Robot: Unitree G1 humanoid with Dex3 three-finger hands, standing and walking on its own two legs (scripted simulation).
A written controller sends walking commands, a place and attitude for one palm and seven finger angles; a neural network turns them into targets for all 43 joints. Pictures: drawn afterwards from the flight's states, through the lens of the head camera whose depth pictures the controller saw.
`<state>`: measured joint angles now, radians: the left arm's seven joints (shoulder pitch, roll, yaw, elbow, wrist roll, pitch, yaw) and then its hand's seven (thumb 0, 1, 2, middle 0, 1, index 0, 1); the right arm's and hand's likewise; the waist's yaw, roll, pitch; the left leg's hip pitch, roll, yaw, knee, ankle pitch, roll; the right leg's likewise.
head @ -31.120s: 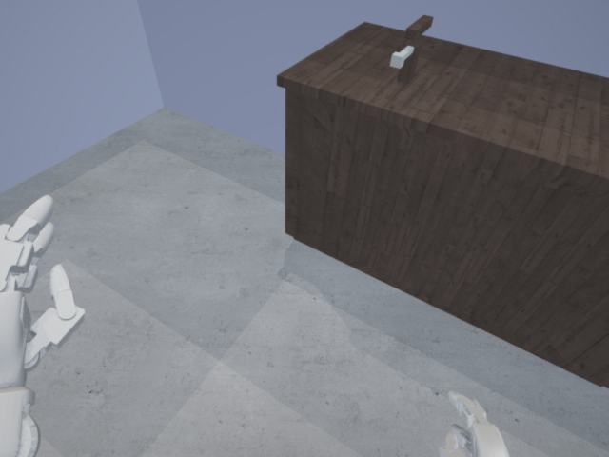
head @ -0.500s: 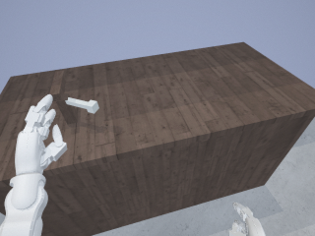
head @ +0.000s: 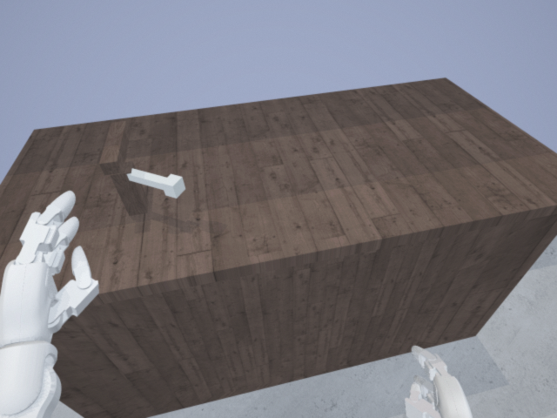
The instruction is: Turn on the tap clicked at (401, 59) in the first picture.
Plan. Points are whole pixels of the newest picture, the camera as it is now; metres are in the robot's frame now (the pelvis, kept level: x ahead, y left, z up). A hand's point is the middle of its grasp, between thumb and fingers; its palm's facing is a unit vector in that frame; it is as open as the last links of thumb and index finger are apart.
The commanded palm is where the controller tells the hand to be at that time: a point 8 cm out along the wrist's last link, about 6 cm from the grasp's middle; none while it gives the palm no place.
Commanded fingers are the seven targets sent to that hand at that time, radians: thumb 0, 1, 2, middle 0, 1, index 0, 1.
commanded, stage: draw the hand back beside the body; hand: left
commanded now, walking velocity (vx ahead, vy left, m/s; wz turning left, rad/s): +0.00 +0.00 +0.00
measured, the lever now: (173, 186) +0.44 +0.25 +0.10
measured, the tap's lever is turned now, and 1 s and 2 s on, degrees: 55 55 55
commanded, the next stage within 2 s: step back with the hand held close in 0.06 s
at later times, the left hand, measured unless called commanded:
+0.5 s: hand (105, 290) +0.21 +0.24 +0.14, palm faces +0.31 -0.84 -0.44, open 7.4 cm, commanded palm +0.16 +0.29 +0.17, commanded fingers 0.00 0.90 0.90 -0.20 -0.30 -0.20 -0.30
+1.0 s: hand (56, 328) +0.15 +0.26 +0.15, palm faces +0.44 -0.80 -0.42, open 7.4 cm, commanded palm +0.09 +0.30 +0.17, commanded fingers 0.00 0.90 0.90 -0.20 -0.30 -0.20 -0.30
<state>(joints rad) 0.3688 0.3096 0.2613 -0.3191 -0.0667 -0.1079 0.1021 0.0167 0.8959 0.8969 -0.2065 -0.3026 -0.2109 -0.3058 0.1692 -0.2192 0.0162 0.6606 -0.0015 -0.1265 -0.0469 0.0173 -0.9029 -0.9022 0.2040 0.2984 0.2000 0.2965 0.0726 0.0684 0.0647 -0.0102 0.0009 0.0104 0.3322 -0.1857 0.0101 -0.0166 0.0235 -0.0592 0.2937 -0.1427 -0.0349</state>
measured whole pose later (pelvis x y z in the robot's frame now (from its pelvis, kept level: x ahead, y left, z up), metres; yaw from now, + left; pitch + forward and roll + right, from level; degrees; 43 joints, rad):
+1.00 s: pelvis -0.07 +0.02 -0.03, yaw +0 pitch -1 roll +0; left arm 0.45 0.33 0.36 -0.53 -0.01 -0.15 0.17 0.02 0.89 0.90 -0.21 -0.30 -0.21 -0.31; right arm 0.19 -0.21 0.01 0.58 0.01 -0.06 -0.08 0.02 -0.90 -0.90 0.21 0.30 0.20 0.30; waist 0.02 0.03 0.06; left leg -0.42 -0.02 0.03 0.66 -0.28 0.04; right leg -0.41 0.01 -0.01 0.58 -0.16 -0.01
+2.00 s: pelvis -0.28 -0.04 -0.01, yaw -2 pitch +0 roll +1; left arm 0.54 0.38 0.32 -0.55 -0.04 -0.10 0.17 0.02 0.89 0.90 -0.21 -0.30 -0.22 -0.31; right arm 0.20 -0.21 0.00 0.60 0.00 -0.07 -0.08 0.01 -0.90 -0.90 0.20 0.30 0.20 0.30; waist -0.01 0.01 0.02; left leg -0.43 0.00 -0.01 0.67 -0.30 -0.01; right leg -0.27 0.04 -0.02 0.53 -0.25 -0.05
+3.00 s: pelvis -0.30 -0.02 -0.01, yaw +1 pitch -1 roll -1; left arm 0.47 0.34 0.32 -0.50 -0.05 -0.11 0.17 0.02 0.89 0.90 -0.21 -0.30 -0.21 -0.31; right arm 0.16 -0.21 0.02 0.58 0.00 -0.10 -0.06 0.02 -0.90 -0.90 0.20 0.30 0.20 0.30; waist 0.01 0.02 0.06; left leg -0.21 0.03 0.06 0.47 -0.23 0.01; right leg -0.20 0.04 -0.06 0.42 -0.21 -0.04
